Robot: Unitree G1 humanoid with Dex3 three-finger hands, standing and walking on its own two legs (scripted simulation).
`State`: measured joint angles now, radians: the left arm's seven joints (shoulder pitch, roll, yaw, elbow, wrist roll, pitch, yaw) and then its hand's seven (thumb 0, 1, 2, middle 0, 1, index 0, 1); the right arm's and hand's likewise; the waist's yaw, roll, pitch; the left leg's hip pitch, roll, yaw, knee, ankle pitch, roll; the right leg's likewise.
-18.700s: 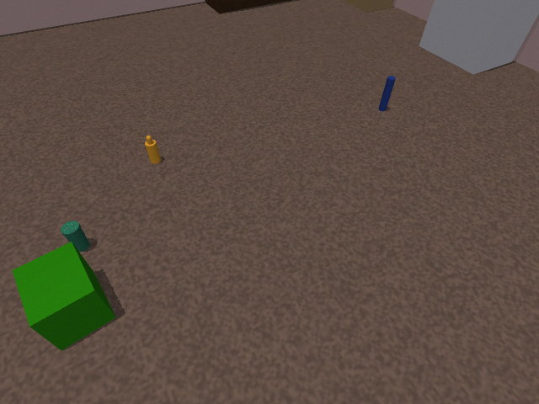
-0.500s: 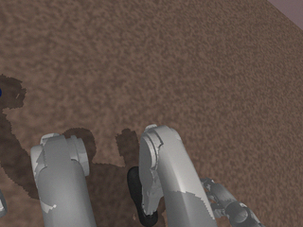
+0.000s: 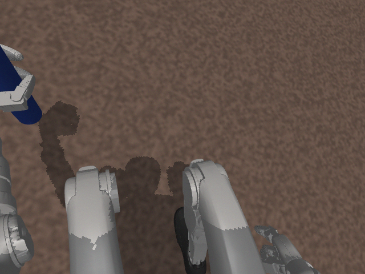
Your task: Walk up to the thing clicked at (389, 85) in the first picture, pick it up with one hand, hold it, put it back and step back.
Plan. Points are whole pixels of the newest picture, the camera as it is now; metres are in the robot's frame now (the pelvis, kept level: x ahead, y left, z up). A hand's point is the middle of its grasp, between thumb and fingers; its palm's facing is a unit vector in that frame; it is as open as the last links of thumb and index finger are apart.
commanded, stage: settle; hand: left
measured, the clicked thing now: (9, 88) +0.46 +0.31 -0.05
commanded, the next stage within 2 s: lift in 0.70 s
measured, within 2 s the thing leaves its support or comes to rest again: neither
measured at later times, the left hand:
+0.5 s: hand (8, 70) +0.47 +0.29 +0.01, palm faces +0.22 -0.98 -0.04, open 6.8 cm
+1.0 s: hand (10, 63) +0.46 +0.28 +0.03, palm faces +0.19 -0.98 -0.05, open 6.8 cm
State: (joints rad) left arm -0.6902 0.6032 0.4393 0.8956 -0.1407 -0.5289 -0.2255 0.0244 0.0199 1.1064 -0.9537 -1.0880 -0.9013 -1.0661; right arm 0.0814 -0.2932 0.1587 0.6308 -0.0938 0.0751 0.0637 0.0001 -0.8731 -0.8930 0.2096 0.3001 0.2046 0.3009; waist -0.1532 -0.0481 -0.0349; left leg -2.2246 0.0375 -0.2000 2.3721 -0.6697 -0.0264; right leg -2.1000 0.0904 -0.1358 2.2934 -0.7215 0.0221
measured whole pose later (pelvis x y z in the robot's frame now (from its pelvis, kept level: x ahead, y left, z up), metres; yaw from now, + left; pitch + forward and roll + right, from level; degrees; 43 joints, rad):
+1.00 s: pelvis +0.00 +0.00 +0.04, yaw +3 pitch +32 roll -7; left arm -0.72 0.51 0.42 0.90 -0.10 -0.50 -0.21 0.03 0.01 1.12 -0.96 -1.09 -0.91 -1.06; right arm 0.13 -0.27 0.08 0.65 -0.07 0.04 0.05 0.00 -0.90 -0.90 0.21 0.30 0.20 0.30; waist -0.14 -0.01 -0.12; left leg -2.14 0.04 -0.14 2.22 -0.65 -0.02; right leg -2.03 0.07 -0.09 2.18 -0.72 0.01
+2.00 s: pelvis +0.04 +0.01 +0.28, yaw +9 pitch +21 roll -5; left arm -0.21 0.30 0.19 0.36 -0.19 -0.26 -0.11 0.03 0.01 1.12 -0.96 -1.09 -0.91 -1.06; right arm 0.18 -0.24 0.01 0.61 0.05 -0.05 -0.04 0.01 -0.90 -0.90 0.21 0.30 0.20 0.30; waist -0.05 0.02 -0.17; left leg -1.26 0.03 -0.07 1.44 -0.55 0.00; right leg -1.16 0.03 -0.04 1.39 -0.60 0.01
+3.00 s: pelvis +0.07 +0.01 +0.37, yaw +11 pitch +9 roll -2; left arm -0.12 0.23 0.14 0.41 -0.19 -0.34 -0.14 0.03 0.02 1.11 -0.95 -1.09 -0.90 -1.06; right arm 0.23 -0.22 0.01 0.65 0.02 -0.06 -0.03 0.01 -0.91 -0.90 0.21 0.30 0.20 0.30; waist -0.03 0.01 -0.06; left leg -0.71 0.02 -0.04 0.98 -0.43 0.00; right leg -0.63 0.02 -0.01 0.93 -0.46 0.01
